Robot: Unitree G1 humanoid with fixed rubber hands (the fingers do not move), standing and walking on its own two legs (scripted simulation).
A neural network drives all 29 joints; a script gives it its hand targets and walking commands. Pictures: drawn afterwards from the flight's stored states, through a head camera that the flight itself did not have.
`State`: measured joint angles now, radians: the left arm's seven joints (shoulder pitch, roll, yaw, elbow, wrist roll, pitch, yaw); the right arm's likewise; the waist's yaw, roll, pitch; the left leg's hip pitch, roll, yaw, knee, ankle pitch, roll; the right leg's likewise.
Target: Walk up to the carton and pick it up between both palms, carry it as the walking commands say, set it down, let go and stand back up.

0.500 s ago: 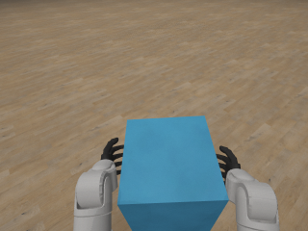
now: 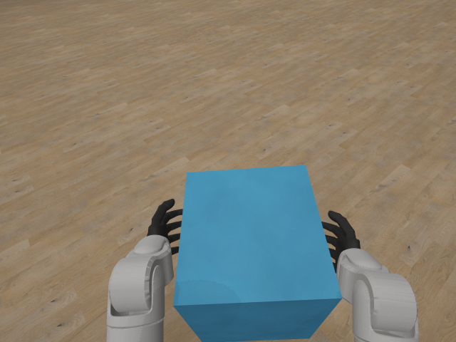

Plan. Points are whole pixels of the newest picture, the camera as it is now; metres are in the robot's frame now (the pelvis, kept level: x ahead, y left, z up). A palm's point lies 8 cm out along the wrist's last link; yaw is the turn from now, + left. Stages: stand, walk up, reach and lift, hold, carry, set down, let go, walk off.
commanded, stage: carry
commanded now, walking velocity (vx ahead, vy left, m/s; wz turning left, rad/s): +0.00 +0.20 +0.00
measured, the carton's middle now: (250, 259) +0.27 -0.01 +0.03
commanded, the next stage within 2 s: none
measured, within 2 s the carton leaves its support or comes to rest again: neither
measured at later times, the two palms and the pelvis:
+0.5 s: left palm (123, 272) +0.22 +0.19 +0.09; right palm (322, 287) +0.20 -0.10 +0.09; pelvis -0.04 +0.05 +0.00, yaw +0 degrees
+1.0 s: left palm (92, 301) +0.18 +0.21 +0.10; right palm (310, 324) +0.15 -0.08 +0.09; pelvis -0.08 +0.08 +0.00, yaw +0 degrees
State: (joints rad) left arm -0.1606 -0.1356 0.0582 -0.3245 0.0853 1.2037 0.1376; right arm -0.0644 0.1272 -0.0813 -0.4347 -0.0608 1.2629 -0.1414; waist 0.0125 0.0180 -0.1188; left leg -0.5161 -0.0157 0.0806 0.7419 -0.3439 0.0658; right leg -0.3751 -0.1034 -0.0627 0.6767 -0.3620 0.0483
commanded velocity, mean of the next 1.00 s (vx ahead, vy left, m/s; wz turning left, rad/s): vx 0.00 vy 0.20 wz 0.00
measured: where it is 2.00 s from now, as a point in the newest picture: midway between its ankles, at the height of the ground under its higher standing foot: outside the picture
